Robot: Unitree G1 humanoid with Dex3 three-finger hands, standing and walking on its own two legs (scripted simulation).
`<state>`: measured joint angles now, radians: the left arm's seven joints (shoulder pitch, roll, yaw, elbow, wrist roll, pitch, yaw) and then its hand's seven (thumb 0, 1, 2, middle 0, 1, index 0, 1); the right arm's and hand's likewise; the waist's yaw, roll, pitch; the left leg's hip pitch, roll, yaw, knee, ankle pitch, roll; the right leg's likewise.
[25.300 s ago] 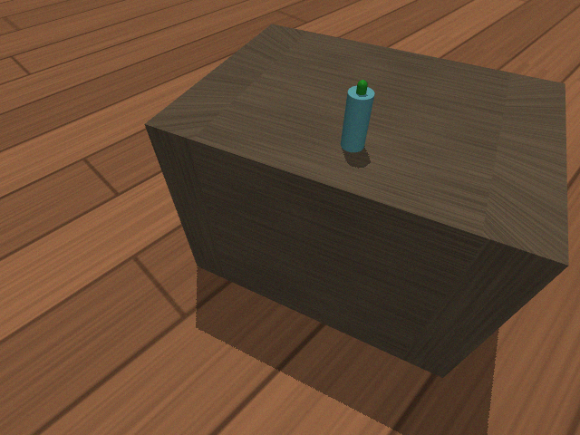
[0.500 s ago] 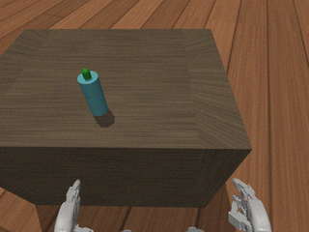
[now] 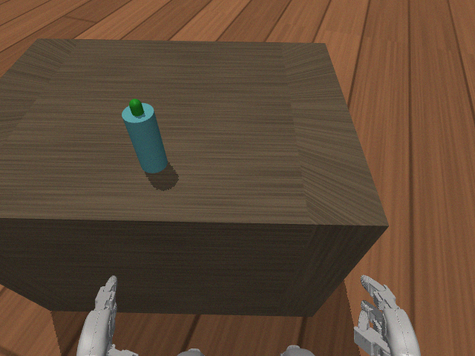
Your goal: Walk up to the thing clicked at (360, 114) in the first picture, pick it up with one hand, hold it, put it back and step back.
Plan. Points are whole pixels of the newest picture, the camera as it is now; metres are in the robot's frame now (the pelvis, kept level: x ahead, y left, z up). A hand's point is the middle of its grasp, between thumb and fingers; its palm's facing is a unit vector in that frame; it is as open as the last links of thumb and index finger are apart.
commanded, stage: home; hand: left
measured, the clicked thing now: (145, 135) +0.51 +0.20 +0.07
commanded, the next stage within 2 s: stand in 1.42 s
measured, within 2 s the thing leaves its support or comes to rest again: neither
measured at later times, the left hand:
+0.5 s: hand (139, 336) +0.17 +0.17 -0.05, palm faces +0.11 -0.97 -0.22, open 17.6 cm
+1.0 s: hand (137, 337) +0.17 +0.18 -0.05, palm faces +0.12 -0.96 -0.24, open 17.6 cm
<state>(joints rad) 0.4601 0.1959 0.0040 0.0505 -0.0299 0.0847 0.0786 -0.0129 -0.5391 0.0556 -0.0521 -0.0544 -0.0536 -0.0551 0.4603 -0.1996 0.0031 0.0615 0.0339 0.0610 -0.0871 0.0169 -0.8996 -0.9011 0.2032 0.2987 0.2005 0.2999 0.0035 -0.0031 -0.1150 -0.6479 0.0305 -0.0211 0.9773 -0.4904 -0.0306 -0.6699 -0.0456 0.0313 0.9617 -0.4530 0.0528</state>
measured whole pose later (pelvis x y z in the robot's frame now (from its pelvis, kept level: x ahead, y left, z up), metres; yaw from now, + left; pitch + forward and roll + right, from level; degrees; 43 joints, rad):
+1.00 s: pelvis +0.00 +0.00 +0.00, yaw +0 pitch +9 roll -1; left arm 0.50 0.20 0.01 -0.03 -0.03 0.15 0.10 -0.01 -0.57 0.04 -0.05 -0.05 -0.05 -0.05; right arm 0.39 -0.21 0.02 0.22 0.03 0.01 -0.11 0.02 -0.90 -0.90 0.20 0.30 0.20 0.30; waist -0.02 0.00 -0.12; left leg -0.66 0.04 -0.04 1.00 -0.50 -0.04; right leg -0.67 -0.03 0.01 0.97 -0.46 0.04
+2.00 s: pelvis -0.01 -0.01 +0.05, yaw +1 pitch -4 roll +0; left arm 0.20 0.33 -0.01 1.04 0.02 -0.01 0.01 0.00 0.63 0.84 -0.20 -0.30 -0.20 -0.30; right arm 0.17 -0.31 -0.02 1.05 -0.03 0.00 0.00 0.01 -0.90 -0.90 0.20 0.30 0.20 0.30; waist 0.01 0.01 0.06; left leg -0.22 0.03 -0.04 0.56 -0.28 -0.03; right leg -0.23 -0.05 0.00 0.55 -0.26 0.04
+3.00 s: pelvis +0.00 -0.01 +0.06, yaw +1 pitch -3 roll +0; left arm 0.11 0.34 0.00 1.16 0.01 -0.01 0.00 0.00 0.90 0.90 -0.20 -0.30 -0.20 -0.30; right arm 0.12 -0.35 -0.01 1.15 -0.01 0.00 0.01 0.01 -0.90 -0.90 0.20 0.30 0.20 0.30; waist 0.00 0.01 0.07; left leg -0.12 0.04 -0.02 0.36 -0.19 -0.05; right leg -0.14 -0.04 0.00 0.37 -0.17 0.03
